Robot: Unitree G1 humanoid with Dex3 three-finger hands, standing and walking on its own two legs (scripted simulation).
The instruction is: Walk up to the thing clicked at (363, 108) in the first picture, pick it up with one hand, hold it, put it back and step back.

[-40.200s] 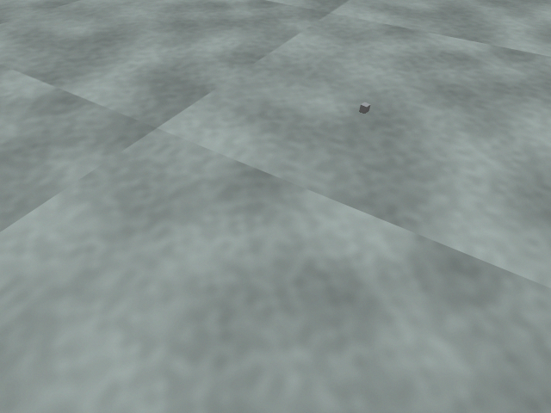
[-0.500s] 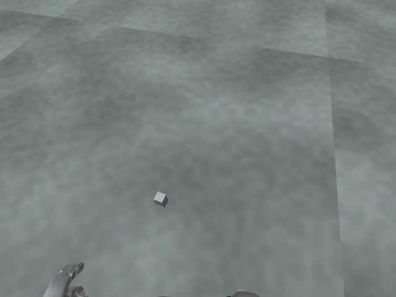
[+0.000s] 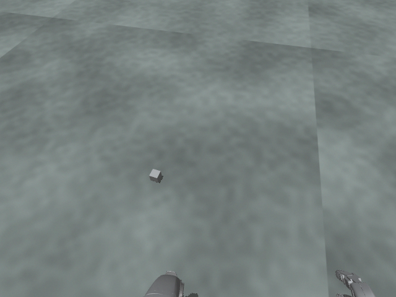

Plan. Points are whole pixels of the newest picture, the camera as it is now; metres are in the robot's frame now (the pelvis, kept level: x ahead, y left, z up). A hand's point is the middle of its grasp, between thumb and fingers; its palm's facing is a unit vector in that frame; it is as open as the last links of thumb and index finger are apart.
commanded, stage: step back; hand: left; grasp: from above
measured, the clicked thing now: (155, 175) +0.81 +0.30 -0.73
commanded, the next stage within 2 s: stand in 1.72 s
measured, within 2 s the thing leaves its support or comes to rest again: neither
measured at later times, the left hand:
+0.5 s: hand out of the picture -0.07 +0.27 -0.14, palm faces +0.01 -0.92 -0.38, open 7.4 cm
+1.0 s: hand out of the picture -0.23 +0.26 -0.14, palm faces +0.07 -0.91 -0.40, open 7.4 cm
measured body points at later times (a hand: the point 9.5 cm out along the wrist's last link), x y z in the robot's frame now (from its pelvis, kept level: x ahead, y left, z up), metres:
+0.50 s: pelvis -0.17 -0.01 +0.01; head -0.12 +0.01 +0.45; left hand -0.08 +0.31 -0.11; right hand -0.05 -0.32 -0.10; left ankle -0.09 +0.11 -0.72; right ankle -0.21 -0.16 -0.67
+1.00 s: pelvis -0.25 -0.03 +0.01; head -0.25 -0.02 +0.46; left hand -0.23 +0.31 -0.11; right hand -0.18 -0.34 -0.11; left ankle -0.24 +0.09 -0.72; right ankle -0.25 -0.15 -0.69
